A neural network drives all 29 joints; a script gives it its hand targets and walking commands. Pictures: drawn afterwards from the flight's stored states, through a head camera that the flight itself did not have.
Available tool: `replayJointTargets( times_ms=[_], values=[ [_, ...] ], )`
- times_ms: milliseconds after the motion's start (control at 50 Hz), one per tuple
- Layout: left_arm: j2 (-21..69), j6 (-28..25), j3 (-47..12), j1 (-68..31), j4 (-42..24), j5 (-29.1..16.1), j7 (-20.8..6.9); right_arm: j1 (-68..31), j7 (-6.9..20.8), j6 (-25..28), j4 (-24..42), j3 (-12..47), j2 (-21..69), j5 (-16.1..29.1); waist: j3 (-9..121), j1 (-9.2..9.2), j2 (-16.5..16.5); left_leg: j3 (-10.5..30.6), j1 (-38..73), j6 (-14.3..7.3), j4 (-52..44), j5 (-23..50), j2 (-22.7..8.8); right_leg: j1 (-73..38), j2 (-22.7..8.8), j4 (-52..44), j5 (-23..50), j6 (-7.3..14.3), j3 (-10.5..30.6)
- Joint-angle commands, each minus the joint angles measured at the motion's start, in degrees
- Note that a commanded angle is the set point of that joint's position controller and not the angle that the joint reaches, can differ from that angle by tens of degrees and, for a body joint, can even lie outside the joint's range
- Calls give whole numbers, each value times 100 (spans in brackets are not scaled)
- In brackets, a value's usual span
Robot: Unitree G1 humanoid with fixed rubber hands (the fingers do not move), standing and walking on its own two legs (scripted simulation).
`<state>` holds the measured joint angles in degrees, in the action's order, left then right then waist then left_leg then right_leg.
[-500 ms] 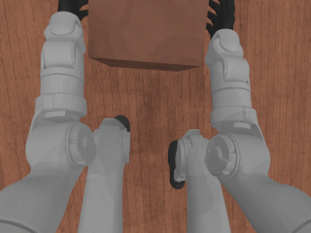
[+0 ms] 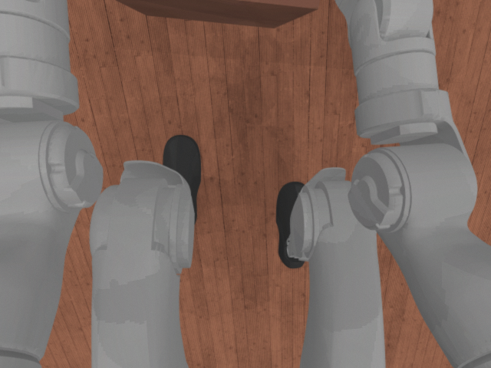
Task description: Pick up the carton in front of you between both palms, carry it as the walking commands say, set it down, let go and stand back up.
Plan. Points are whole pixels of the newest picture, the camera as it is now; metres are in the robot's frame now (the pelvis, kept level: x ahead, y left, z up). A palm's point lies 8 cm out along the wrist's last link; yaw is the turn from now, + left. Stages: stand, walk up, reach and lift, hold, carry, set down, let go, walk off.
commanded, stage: set down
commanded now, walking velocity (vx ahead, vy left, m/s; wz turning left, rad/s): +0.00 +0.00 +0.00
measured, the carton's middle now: out of the picture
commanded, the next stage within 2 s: none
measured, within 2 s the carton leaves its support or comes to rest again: rests again in 0.28 s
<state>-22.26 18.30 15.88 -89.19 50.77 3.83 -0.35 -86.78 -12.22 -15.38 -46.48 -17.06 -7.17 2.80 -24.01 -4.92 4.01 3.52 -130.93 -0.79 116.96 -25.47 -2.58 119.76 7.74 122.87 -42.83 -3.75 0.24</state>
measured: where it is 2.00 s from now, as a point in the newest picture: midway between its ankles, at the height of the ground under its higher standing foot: (239, 220)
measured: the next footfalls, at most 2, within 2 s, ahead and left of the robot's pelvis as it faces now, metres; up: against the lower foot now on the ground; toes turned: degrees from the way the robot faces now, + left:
none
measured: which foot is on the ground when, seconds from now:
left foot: down 0.00-1.00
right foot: down 0.00-1.00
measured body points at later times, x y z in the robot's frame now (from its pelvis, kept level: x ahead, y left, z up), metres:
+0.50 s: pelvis -0.01 -0.01 -0.02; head +0.37 +0.06 +0.19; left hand +0.54 +0.27 -0.20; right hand +0.57 -0.04 -0.20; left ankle +0.14 +0.13 -0.37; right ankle +0.07 -0.13 -0.37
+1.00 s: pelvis -0.01 -0.01 -0.03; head +0.37 +0.06 +0.19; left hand +0.54 +0.27 -0.21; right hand +0.58 -0.05 -0.21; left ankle +0.14 +0.13 -0.37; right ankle +0.07 -0.13 -0.37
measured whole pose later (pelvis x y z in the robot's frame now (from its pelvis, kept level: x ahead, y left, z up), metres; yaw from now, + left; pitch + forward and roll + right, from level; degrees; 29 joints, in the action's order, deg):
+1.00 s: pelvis -0.01 -0.01 -0.03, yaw -1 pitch +33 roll -3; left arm -25.1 12.5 24.0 -91.3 60.1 8.8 -10.9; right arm -90.1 -3.8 -11.0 -55.2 -18.9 -8.9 -0.9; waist -30.0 -5.8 4.4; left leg 4.3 -129.6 0.0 122.3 -26.0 -4.1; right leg 119.6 10.0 128.7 -42.7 -3.5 -0.1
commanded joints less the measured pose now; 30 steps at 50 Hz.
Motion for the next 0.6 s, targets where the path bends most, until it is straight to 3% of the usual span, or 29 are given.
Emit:
replayJointTargets(
  times_ms=[0,180,360,580],
  values=[
    [4886,-212,-1961,-3067,-570,-904,-1541,-4085,1504,221,918,2586,4747,765,8534,-433,-309,-462,7126,-22,-14,3533,578,-1066,322,-1169,2214,106,-612],
    [4766,-300,-1510,-2824,-15,-639,-1783,-3880,1579,265,469,2306,4831,639,7122,-553,28,-600,5388,-95,87,2544,509,-1235,327,-1126,2067,158,-427],
    [4260,-390,-1445,-3111,148,-659,-1766,-4120,1554,340,291,2271,4432,729,6499,-714,135,-593,5058,-142,143,1933,434,-1366,324,-1028,1646,200,-371],
    [4005,-356,-986,-2476,868,-241,-1846,-3463,1750,274,-410,1666,3920,355,4558,-548,226,-338,4486,-217,86,1055,423,-476,266,-1009,761,275,-402]
  ],
)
